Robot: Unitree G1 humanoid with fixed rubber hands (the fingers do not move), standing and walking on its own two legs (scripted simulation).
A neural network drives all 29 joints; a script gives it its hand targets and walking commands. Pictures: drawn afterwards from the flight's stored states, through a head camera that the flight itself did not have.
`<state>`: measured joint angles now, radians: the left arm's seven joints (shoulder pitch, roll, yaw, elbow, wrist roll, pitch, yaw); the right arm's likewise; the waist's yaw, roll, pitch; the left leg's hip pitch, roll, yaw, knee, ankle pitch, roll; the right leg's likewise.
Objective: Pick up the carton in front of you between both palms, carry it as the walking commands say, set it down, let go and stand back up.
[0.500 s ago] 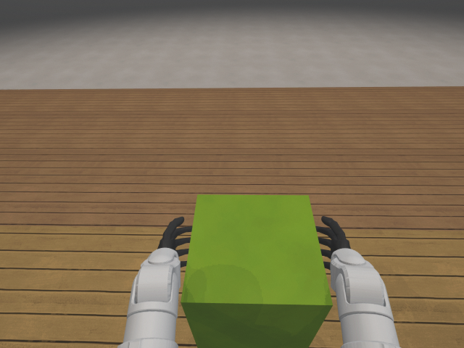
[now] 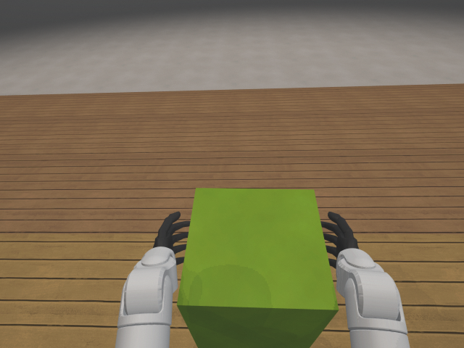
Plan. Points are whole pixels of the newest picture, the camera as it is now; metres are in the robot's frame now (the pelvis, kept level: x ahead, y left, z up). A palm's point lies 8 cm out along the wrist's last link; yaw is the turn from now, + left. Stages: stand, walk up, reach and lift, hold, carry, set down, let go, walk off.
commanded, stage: carry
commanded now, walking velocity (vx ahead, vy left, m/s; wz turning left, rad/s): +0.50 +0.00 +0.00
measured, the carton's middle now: (253, 273) +0.29 +0.00 +0.00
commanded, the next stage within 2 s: none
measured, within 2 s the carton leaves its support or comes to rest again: neither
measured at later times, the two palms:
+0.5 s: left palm (202, 164) +0.52 +0.11 +0.09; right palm (336, 164) +0.51 -0.19 +0.09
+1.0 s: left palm (205, 112) +0.84 +0.14 +0.06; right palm (298, 111) +0.82 -0.16 +0.06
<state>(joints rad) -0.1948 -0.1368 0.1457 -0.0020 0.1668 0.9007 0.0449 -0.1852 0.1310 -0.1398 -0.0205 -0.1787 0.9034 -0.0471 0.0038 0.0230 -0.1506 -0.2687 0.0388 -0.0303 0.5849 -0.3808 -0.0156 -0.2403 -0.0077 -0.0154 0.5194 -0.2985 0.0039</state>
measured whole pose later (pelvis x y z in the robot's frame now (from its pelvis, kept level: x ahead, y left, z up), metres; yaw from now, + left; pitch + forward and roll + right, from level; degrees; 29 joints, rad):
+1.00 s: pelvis +0.57 +0.00 -0.01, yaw -2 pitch +3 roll +1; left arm -0.13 -0.13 0.12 -0.31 0.12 1.20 0.08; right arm -0.15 0.13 -0.09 -0.28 -0.12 1.18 -0.09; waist -0.02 -0.03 -0.04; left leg -0.42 0.03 0.28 0.53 -0.18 0.10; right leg -0.25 -0.07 -0.07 1.11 -0.43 -0.01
